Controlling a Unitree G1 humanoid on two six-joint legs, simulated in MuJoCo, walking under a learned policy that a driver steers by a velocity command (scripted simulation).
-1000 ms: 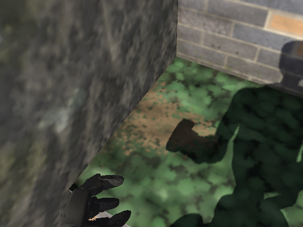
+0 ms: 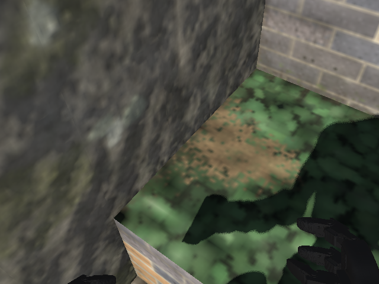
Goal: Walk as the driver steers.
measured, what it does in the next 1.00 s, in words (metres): stands, turning left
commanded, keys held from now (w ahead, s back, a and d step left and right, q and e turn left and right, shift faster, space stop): w+e+shift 0.20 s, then w+q+shift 0.76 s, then w+e+shift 0.04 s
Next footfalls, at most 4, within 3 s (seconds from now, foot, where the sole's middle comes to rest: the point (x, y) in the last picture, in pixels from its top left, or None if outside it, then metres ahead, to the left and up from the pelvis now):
none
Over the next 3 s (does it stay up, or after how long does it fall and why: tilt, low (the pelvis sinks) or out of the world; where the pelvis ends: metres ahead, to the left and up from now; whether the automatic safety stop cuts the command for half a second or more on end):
stays up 0.00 0.02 0.00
